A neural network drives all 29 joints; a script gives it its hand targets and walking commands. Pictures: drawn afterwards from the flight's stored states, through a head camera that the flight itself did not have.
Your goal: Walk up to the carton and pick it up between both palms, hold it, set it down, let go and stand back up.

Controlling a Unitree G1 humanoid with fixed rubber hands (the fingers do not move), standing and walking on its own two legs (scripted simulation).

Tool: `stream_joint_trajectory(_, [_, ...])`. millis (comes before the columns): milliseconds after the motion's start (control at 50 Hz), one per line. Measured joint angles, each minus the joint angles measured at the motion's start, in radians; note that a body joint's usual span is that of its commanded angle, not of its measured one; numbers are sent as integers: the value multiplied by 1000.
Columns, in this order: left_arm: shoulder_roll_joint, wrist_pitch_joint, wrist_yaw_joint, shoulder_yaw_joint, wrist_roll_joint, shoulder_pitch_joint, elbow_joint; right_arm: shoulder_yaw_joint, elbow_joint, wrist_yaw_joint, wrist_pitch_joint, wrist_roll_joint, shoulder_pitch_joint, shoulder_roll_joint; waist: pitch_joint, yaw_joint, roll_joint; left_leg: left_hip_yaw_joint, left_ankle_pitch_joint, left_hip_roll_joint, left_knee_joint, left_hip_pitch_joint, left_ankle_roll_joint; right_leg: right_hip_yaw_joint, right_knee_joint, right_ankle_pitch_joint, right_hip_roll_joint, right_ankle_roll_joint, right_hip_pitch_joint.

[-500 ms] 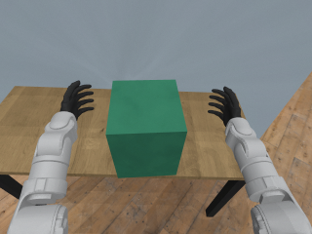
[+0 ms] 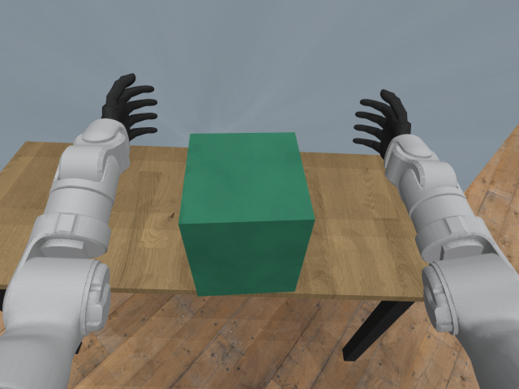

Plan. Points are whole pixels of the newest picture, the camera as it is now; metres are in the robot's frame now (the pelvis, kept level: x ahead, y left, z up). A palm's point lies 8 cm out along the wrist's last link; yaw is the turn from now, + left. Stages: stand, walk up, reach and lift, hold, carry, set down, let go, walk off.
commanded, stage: reach and lift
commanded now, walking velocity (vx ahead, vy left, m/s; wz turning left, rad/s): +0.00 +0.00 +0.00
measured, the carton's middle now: (245, 216) +0.43 +0.04 -0.02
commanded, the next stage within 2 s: none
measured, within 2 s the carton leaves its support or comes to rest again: neither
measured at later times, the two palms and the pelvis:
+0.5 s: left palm (137, 185) +0.41 +0.22 +0.08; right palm (360, 190) +0.42 -0.17 +0.07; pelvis +0.00 +0.00 -0.01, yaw +1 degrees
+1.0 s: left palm (157, 202) +0.42 +0.20 +0.03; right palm (357, 205) +0.43 -0.17 +0.03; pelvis -0.01 +0.00 -0.03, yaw +1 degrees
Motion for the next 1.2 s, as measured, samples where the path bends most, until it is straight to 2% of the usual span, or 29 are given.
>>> stream_joint_trajectory(180, [-17,-98,-15,-10,36,-39,144,18,127,6,-54,-12,-44,18,-6,-3,0,-10,-4,-1,9,-14,0,-7,-5,1,0,1,-4])
stream_joint_trajectory(260, [-46,-193,-25,-2,60,25,178,2,133,3,-124,-46,26,53,-4,-1,1,-16,-10,-1,20,-23,-1,-12,-2,-2,1,0,-8])
stream_joint_trajectory(360, [-78,-330,-14,-6,60,95,235,-36,133,0,-223,-108,117,104,-17,5,2,-23,-18,1,48,-75,-2,-18,25,-11,3,-1,-59])
stream_joint_trajectory(480, [-104,-489,2,-18,48,90,362,-50,196,3,-332,-146,130,139,-58,12,8,-30,-31,5,100,-177,-4,-24,80,-27,6,-3,-161])
stream_joint_trajectory(640, [-124,-675,-4,-36,35,14,590,-6,375,1,-468,-108,61,138,-104,6,11,-38,-51,4,169,-287,-4,-31,162,-56,4,-4,-275])
stream_joint_trajectory(720, [-126,-739,-3,-60,12,-5,657,15,427,8,-517,-78,44,130,-121,2,7,-40,-59,4,203,-349,-4,-33,203,-68,3,-5,-340])
stream_joint_trajectory(820, [-130,-778,5,-80,-11,-6,663,29,430,18,-549,-57,40,123,-142,-2,9,-41,-68,5,246,-430,-4,-34,250,-79,4,-5,-423])
stream_joint_trajectory(980, [-144,-789,9,-60,2,-4,627,28,398,14,-566,-66,42,129,-154,2,19,-41,-73,5,274,-487,-2,-33,281,-84,3,-3,-483])
stream_joint_trajectory(1100, [-171,-793,13,-23,38,-19,632,-12,396,-1,-565,-120,31,163,-151,2,21,-41,-72,2,273,-482,-1,-32,284,-86,0,-2,-479])
stream_joint_trajectory(1200, [-194,-792,34,44,100,-21,629,-86,394,-20,-569,-205,25,215,-141,0,18,-44,-69,0,261,-462,-1,-35,270,-83,-1,-2,-458])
